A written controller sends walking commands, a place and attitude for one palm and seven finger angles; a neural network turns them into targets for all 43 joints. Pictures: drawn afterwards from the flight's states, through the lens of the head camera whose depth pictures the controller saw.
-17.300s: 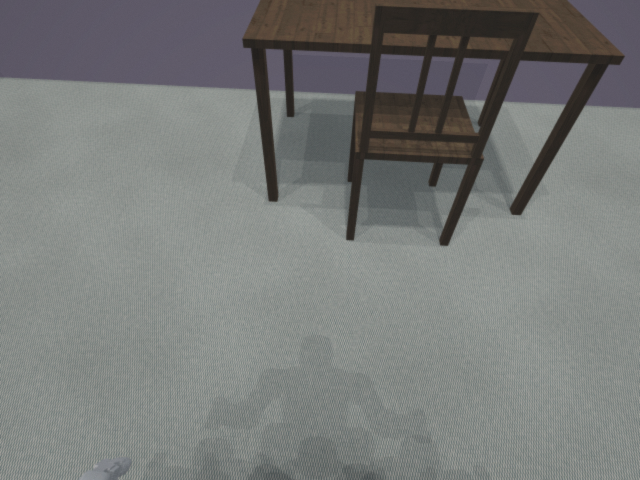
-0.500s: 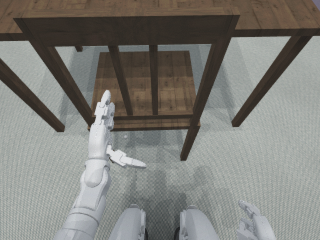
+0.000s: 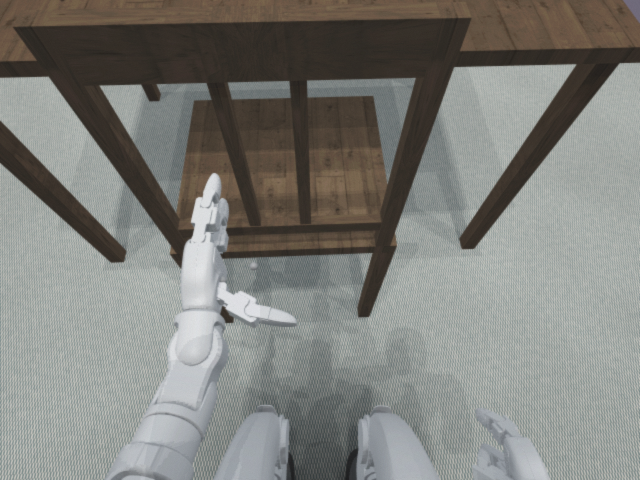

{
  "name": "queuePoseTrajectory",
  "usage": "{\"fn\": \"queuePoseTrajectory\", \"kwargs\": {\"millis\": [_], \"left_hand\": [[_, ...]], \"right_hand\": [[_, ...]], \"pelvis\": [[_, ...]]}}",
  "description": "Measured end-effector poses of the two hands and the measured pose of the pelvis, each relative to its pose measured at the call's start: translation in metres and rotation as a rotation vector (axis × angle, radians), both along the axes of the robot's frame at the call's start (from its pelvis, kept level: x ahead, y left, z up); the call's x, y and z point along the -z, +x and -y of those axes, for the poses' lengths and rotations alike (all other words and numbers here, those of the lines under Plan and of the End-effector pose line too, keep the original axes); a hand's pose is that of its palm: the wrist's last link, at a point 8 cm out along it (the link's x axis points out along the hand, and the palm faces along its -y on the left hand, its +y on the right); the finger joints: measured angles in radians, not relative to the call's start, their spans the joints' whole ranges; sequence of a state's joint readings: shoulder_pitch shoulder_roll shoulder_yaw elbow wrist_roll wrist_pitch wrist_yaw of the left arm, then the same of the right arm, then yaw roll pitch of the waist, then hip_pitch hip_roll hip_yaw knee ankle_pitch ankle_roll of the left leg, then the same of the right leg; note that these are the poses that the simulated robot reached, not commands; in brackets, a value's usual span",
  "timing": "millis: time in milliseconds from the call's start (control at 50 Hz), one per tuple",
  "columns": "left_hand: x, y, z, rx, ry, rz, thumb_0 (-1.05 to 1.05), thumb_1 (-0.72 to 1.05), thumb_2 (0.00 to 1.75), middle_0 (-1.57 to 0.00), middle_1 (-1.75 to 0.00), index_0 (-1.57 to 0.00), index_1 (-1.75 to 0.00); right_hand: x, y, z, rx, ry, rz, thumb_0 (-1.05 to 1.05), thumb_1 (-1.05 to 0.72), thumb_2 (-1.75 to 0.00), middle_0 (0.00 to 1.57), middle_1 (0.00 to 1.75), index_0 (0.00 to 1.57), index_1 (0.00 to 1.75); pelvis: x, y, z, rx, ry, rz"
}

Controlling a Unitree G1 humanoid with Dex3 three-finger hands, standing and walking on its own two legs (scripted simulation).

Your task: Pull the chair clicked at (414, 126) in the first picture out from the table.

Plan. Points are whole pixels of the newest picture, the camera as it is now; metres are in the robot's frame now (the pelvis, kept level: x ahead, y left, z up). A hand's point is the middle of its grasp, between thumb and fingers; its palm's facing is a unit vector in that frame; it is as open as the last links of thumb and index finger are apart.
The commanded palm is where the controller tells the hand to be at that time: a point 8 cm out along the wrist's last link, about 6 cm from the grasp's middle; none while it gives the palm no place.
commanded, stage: aim the fingers beside a spindle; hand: left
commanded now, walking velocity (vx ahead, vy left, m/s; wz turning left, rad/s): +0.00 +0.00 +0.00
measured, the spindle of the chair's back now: (240, 166) +0.51 +0.12 +0.03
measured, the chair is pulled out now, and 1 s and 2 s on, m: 0.00 0.00 0.00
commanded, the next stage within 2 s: push the fingers through the gap in 0.16 s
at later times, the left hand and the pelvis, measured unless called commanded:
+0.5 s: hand (258, 249) +0.39 +0.08 +0.02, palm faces +0.03 -1.00 -0.03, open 16.9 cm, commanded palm +0.37 +0.14 +0.02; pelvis +0.00 +0.00 +0.00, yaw +0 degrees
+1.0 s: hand (263, 217) +0.43 +0.08 +0.02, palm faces +0.05 -1.00 -0.04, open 16.9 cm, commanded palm +0.41 +0.14 +0.02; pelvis +0.00 +0.00 +0.00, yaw -1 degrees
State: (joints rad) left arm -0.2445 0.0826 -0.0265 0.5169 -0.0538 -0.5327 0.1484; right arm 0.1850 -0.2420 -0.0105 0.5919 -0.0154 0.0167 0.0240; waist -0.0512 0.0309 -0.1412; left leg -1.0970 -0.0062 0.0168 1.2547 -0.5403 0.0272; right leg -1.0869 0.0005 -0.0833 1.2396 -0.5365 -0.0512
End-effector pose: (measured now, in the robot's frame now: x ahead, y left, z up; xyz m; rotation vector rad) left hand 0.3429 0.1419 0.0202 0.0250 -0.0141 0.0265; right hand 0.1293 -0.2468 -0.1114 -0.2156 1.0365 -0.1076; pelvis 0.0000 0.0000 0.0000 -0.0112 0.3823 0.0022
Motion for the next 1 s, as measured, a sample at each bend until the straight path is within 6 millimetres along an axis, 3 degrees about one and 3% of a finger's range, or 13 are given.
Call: {"fn": "queuePoseTrajectory", "kwargs": {"millis": [340,540,1000], "left_hand": [[0.002,0.002,0.001,0.004,0.0,-0.009,-0.01,-0.5,0.3,-0.06,-0.08,-0.06,-0.08],[0.001,0.028,0.003,-0.006,0.012,0.003,-0.01,-0.5,0.3,-0.06,-0.08,-0.06,-0.08],[-0.003,0.068,0.008,-0.027,0.017,0.007,-0.01,-0.5,0.3,-0.06,-0.08,-0.06,-0.08]], "right_hand": [[0.001,-0.001,0.0,0.001,0.005,-0.006,0.01,-0.9,-0.9,0.2,0.3,0.21,0.3],[0.008,-0.008,0.001,0.017,0.005,-0.031,0.01,-0.9,-0.9,0.2,0.3,0.21,0.3],[0.011,-0.052,0.011,0.081,-0.007,-0.151,0.01,-0.9,-0.9,0.2,0.3,0.21,0.3]], "pelvis": [[0.0,0.001,0.001,-0.001,0.001,-0.004],[0.004,-0.001,0.001,0.001,0.002,-0.018],[0.002,0.002,0.001,0.014,0.004,-0.043]]}}
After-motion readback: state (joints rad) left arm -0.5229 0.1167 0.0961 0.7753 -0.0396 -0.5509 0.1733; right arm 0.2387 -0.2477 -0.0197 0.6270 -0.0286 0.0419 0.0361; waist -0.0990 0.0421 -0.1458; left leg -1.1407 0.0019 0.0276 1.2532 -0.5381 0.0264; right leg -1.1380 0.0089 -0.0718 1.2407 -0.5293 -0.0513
